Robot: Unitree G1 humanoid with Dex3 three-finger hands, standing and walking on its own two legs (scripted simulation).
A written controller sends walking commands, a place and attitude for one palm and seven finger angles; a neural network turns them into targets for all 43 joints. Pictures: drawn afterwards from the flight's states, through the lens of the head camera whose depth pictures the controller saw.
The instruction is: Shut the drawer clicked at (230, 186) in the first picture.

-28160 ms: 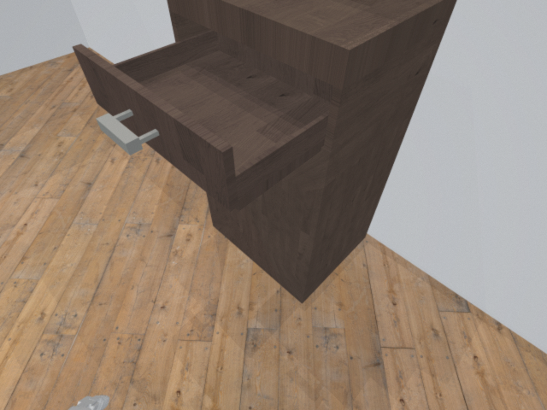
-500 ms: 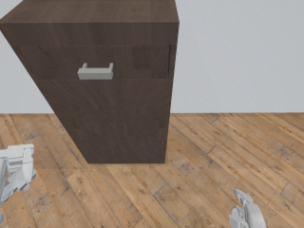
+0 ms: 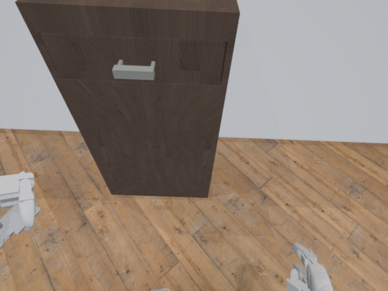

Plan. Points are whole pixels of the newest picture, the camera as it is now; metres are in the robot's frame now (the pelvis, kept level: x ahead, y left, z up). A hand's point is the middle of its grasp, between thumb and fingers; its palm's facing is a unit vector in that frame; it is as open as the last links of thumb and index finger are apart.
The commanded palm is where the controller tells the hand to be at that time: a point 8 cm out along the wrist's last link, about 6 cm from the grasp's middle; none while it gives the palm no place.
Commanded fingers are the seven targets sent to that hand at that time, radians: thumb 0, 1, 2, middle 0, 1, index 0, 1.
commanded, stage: step back with the hand held close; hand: left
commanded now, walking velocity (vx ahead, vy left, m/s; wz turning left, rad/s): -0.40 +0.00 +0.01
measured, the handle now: (135, 67) +0.66 +0.21 +0.09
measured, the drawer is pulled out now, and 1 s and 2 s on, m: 0.00 0.00 0.00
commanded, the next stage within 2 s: stop stepping back and stand still in 0.62 s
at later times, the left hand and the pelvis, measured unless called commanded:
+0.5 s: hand out of the picture +0.13 +0.24 +0.18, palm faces +0.36 -0.81 -0.47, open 3.2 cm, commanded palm +0.06 +0.28 +0.19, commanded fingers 0.00 0.90 0.90 -1.40 -1.60 -1.40 -1.60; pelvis -0.06 +0.00 +0.00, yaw +3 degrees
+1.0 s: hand out of the picture +0.02 +0.22 +0.18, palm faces +0.32 -0.84 -0.44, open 3.2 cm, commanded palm -0.03 +0.26 +0.19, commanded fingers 0.00 0.90 0.90 -1.40 -1.60 -1.40 -1.60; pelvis -0.17 -0.01 +0.01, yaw -3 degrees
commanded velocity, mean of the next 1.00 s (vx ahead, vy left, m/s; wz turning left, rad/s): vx -0.20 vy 0.02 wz -0.02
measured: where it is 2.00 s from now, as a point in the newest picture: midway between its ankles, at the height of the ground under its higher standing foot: outside the picture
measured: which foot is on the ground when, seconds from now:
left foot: down 0.00-0.32, up 0.34-0.42, down 0.44-0.80, up 0.82-0.96, down 0.98-1.00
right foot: down 0.00-0.48, up 0.50-0.80, down 0.82-1.00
